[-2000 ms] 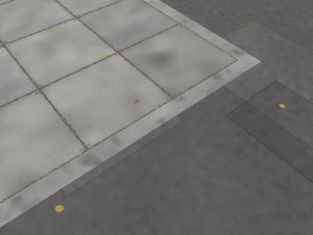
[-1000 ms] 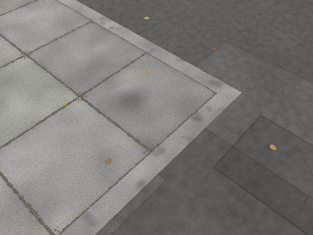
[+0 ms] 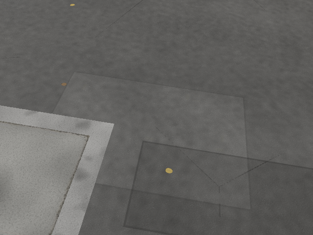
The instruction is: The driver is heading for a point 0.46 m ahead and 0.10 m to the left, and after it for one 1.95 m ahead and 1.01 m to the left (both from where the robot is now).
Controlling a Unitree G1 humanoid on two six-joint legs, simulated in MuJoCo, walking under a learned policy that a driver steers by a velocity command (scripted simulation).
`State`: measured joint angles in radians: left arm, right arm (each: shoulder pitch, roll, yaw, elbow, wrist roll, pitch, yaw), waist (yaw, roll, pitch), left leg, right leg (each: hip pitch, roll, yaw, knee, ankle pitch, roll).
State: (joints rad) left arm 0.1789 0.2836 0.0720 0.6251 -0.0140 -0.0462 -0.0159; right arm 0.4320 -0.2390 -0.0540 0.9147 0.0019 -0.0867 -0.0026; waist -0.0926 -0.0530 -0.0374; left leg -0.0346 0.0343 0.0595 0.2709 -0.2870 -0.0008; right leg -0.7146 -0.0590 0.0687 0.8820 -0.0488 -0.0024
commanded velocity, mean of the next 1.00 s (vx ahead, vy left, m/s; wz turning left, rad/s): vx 0.35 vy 0.00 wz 0.36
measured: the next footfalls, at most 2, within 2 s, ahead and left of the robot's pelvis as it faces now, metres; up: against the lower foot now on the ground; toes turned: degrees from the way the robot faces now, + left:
right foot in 0.16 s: +0.25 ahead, -0.16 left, +0.00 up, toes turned -2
left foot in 0.66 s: +0.51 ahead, +0.12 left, +0.00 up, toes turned +17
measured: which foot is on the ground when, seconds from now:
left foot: down 0.00-0.18, up 0.20-0.64, down 0.66-1.00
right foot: up 0.00-0.14, down 0.16-0.68, up 0.70-1.00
